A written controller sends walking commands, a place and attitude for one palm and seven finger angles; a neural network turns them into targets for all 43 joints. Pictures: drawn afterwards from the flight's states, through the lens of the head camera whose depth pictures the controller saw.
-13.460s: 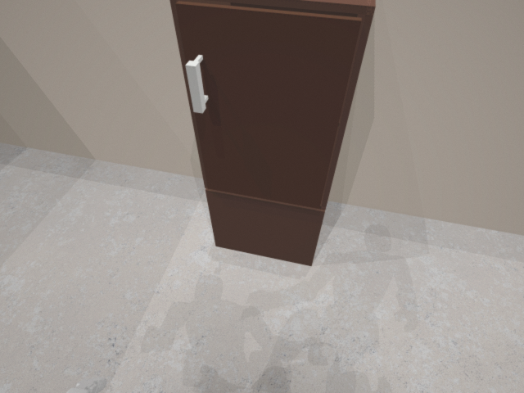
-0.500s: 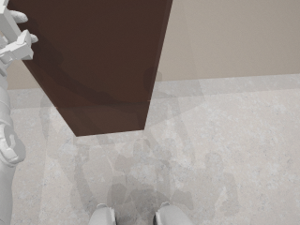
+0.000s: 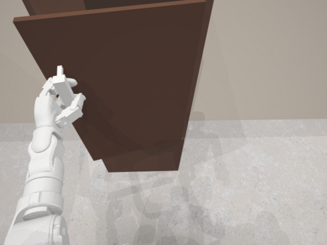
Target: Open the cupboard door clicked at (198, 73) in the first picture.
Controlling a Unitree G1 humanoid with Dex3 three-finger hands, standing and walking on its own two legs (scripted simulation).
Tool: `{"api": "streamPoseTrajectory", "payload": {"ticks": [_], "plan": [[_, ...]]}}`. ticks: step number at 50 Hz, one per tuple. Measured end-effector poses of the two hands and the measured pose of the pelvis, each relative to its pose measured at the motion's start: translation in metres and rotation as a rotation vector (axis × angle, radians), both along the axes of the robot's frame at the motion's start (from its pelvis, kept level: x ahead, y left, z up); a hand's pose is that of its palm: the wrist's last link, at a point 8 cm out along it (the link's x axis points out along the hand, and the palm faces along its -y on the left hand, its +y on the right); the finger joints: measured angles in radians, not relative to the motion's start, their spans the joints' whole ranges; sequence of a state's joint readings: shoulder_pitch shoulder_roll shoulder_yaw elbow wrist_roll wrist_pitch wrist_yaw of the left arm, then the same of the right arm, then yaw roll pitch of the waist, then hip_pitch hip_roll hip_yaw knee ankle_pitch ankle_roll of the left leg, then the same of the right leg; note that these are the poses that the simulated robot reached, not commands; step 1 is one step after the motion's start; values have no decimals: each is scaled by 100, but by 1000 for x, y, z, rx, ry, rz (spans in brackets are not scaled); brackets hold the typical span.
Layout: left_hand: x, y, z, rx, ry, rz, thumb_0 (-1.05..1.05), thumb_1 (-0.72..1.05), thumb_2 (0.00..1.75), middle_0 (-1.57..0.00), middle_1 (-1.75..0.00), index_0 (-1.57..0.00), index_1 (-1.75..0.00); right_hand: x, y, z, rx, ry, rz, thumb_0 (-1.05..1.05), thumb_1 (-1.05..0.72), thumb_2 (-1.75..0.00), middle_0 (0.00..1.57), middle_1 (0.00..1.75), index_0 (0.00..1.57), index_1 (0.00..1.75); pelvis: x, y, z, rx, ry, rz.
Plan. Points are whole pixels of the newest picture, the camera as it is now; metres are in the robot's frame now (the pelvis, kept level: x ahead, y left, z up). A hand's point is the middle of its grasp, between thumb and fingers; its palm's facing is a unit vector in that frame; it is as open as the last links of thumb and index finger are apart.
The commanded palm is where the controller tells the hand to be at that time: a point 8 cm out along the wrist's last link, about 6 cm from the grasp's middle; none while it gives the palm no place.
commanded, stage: pull the door open along its arc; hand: left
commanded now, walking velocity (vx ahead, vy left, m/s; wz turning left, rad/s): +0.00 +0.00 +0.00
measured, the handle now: (68, 92) +0.47 +0.23 +0.11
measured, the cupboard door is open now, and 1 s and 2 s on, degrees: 15 42 46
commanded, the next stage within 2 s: open thumb and fingers to let go in 0.48 s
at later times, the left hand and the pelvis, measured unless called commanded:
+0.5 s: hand (115, 155) +0.29 +0.10 +0.11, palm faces +0.40 -0.92 +0.03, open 6.3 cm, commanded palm +0.24 +0.14 +0.10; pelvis -0.01 -0.03 +0.01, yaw +4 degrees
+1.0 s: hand (116, 152) +0.30 +0.10 +0.11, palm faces +0.40 -0.92 +0.02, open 10.5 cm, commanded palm +0.25 +0.13 +0.10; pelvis -0.02 -0.03 +0.01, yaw +4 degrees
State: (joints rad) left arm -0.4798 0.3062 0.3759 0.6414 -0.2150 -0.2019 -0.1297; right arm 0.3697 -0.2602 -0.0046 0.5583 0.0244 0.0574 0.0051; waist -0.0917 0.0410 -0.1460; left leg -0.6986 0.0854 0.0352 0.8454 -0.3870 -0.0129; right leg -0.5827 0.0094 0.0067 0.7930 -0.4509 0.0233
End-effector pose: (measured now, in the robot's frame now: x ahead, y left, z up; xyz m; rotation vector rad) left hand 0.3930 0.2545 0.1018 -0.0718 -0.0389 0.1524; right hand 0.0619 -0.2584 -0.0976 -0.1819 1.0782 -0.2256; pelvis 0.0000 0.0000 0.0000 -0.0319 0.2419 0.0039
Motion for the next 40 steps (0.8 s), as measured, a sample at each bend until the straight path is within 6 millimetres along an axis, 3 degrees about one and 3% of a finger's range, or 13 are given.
{"api": "streamPoseTrajectory", "payload": {"ticks": [7, 13, 18, 29, 34, 40], "plan": [[-51, -37, 2, 25, 7, 211, -1, 67, 75, -35, -135, -36, -133, 71, 19, 10, 59, -186, 133, 1, -91, -90, 20, 30, 20, 30, -2, -6, 3, 12, -52, 25], [-85, -65, 3, 42, 26, 299, -2, 67, 76, -34, -135, -36, -134, 101, 31, 18, 79, -254, 213, 1, -91, -90, 21, 30, 20, 30, -5, -15, 6, 22, -103, 50], [-109, -86, 4, 48, 32, 300, -2, 67, 73, -33, -135, -35, -134, 105, 31, 22, 84, -271, 237, 1, -91, -90, 21, 30, 20, 30, -7, -22, 9, 30, -137, 60], [-155, -134, 4, 43, 35, 244, -1, 65, 70, -34, -135, -35, -134, 95, 16, 20, 73, -256, 232, 1, -91, -90, 21, 30, 20, 30, -9, -33, 12, 45, -189, 66], [-151, -135, 4, 64, 28, 259, -1, 63, 74, -35, -134, -36, -134, 94, 11, 15, 51, -230, 237, 1, -91, -90, 21, 30, 20, 30, -14, -37, 11, 46, -200, 77], [-140, -124, 4, 55, 31, 267, 0, 53, 73, -38, -132, -36, -132, 92, 12, 15, 49, -221, 230, 1, -91, -90, 20, 30, 20, 30, -16, -38, 12, 47, -196, 75]]}}
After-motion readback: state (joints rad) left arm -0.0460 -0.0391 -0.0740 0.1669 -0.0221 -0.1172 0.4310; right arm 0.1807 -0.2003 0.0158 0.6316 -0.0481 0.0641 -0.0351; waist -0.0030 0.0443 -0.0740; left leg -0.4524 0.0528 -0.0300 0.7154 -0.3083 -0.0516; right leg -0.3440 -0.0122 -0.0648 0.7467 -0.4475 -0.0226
